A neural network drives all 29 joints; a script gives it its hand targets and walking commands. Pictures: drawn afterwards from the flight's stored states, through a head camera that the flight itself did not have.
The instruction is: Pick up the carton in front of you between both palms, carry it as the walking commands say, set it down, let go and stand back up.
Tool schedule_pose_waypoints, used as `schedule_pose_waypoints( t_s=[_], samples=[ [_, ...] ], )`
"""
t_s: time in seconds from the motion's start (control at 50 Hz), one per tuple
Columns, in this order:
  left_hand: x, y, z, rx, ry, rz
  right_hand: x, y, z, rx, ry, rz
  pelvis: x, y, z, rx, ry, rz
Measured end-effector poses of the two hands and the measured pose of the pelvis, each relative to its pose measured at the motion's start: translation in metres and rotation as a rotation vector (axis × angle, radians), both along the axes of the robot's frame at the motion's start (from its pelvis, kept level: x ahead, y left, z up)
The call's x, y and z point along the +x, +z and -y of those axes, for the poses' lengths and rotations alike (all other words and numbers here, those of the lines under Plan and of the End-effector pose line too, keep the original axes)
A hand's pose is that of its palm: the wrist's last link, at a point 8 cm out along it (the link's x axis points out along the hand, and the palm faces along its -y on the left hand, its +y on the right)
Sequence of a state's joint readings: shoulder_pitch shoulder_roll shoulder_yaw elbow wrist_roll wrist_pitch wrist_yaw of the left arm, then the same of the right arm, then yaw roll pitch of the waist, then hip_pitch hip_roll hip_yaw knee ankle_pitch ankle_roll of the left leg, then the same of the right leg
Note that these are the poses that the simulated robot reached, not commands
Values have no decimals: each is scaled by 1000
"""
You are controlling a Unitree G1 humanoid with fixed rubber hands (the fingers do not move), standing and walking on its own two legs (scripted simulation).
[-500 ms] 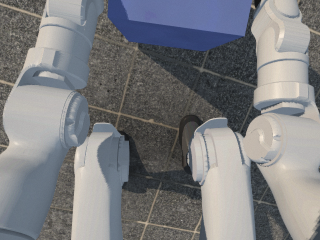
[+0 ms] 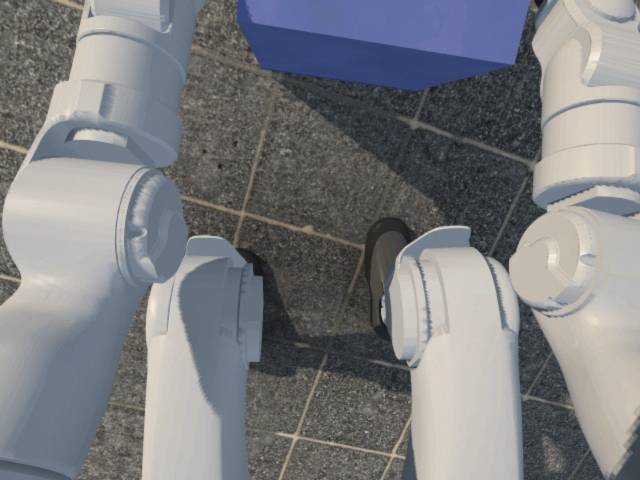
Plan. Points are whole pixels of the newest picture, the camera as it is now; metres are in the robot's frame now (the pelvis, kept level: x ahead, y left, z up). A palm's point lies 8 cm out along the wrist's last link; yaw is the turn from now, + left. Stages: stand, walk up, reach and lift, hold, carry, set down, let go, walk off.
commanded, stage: set down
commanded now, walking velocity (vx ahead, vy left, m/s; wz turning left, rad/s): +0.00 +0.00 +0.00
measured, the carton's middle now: out of the picture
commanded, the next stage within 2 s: let go in 1.72 s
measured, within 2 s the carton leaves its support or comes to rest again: neither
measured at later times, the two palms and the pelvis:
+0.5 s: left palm out of the picture +0.57 +0.10 -0.19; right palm out of the picture +0.52 -0.23 -0.19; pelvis -0.01 +0.00 +0.00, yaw -1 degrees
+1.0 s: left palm out of the picture +0.61 +0.12 -0.07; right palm out of the picture +0.54 -0.25 -0.08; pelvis +0.00 +0.00 +0.04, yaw -1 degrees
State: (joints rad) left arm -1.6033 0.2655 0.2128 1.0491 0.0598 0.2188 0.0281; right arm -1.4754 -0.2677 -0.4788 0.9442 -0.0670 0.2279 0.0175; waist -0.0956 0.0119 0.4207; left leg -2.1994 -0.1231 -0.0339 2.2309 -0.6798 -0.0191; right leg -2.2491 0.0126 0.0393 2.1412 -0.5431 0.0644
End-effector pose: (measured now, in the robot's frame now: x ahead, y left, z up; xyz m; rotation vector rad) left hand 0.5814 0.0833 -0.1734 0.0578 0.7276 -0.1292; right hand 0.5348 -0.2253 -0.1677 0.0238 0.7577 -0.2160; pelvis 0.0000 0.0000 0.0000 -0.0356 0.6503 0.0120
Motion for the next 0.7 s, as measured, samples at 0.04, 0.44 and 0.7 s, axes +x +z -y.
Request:
schedule_pose_waypoints(
  t_s=[0.04, 0.44, 0.7],
  samples=[
    [0, -1, 0, -7, -1, 3, 0, 0, 0, 2, 3, 2, -1, 0, 0, -2, -1, 8],
    [-4, -12, -4, -4, -45, 14, -6, -9, 0, 21, -1, -1, -7, -5, -4, -12, -4, 74],
    [18, -7, -50, 108, 47, 43, 1, -14, 25, -50, -80, 21, 1, -5, 5, -5, 4, 44]
  ],
)
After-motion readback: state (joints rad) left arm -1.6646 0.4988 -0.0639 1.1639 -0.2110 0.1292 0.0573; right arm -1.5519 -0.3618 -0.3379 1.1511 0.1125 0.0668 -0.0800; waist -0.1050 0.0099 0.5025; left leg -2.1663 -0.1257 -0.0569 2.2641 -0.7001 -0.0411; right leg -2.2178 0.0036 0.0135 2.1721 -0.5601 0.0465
